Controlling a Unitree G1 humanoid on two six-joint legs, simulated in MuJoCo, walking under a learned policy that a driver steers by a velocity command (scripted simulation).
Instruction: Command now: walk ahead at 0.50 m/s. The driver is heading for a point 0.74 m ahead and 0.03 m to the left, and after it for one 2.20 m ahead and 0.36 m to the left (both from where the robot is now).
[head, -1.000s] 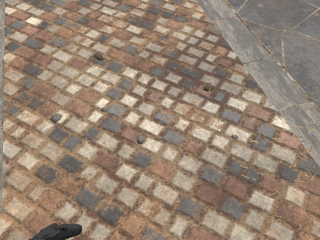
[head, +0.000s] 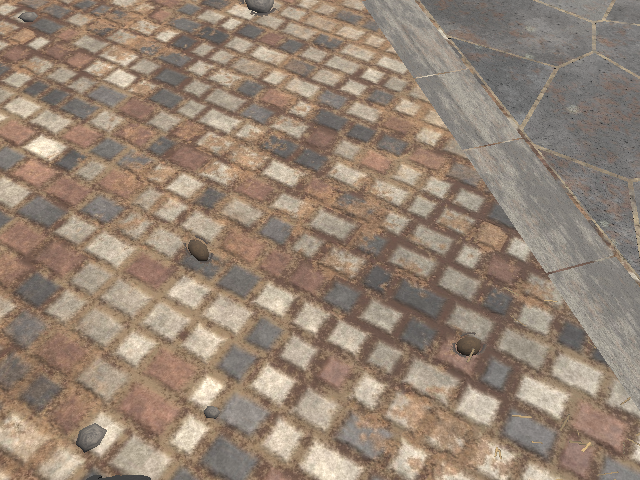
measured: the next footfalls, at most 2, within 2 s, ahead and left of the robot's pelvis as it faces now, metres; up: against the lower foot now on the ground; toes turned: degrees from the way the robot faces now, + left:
right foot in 0.10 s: +0.24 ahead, -0.13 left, +0.00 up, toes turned -2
left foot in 0.62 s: +0.53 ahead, +0.11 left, +0.00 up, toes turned +2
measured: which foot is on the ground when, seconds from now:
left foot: down 0.00-0.10, up 0.12-0.60, down 0.62-1.00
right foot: up 0.00-0.08, down 0.10-0.62, up 0.64-1.00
